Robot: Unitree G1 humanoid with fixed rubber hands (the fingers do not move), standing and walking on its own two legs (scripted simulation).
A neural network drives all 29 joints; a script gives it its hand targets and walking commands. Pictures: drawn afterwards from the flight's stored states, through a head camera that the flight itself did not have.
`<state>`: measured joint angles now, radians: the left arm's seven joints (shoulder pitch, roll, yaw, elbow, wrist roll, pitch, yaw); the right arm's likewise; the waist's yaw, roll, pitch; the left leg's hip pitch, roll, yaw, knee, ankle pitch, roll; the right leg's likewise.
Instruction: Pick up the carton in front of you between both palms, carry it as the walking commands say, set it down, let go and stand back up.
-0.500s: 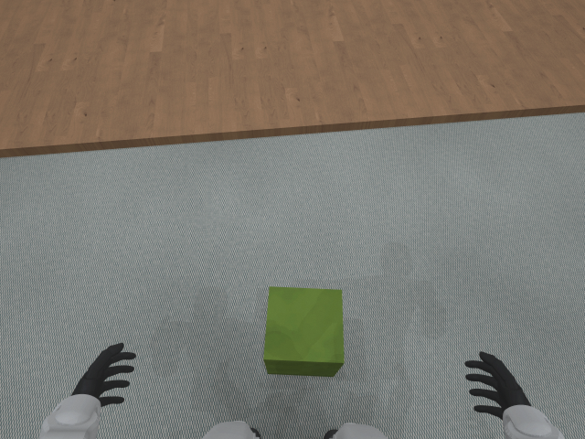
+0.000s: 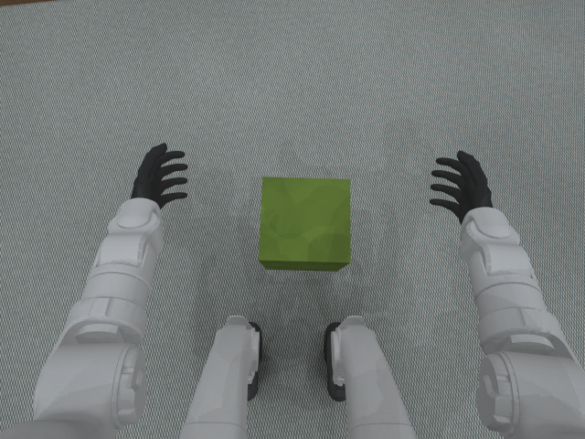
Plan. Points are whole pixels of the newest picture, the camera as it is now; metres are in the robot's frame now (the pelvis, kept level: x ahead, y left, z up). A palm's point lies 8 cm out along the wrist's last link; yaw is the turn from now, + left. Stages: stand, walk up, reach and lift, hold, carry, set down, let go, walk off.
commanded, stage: reach and lift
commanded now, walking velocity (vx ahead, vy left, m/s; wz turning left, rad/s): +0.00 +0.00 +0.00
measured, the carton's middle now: (303, 229) +0.46 -0.02 -0.54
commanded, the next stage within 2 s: none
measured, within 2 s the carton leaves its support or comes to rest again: leaves its support in 1.90 s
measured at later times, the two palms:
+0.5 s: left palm (203, 187) +0.48 +0.17 -0.23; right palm (413, 193) +0.47 -0.21 -0.23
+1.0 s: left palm (225, 217) +0.47 +0.17 -0.44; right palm (383, 222) +0.46 -0.21 -0.44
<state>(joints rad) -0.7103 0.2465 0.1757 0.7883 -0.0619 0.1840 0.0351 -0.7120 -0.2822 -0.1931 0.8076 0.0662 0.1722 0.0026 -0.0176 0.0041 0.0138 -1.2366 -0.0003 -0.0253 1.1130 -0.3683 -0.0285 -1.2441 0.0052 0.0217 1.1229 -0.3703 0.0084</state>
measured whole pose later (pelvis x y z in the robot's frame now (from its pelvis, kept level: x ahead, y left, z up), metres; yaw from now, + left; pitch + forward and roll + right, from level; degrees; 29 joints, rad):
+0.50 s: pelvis +0.00 +0.00 -0.09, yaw +0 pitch +51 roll +1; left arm -1.02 0.18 0.31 0.94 0.04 0.03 0.07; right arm -1.02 -0.23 -0.33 0.97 -0.02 0.02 -0.02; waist -0.02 0.01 -0.14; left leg -1.86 -0.02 -0.04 1.41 -0.43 -0.03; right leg -1.87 0.02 0.04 1.42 -0.43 0.02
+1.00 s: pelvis -0.05 +0.00 -0.27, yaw +0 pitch +42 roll +1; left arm -1.28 0.31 0.12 1.06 -0.18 0.05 0.13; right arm -1.29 -0.36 -0.13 1.09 0.20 0.03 -0.08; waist -0.02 0.01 0.20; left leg -2.27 -0.05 -0.04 2.05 -0.52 -0.06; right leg -2.28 0.04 0.04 2.06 -0.51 0.04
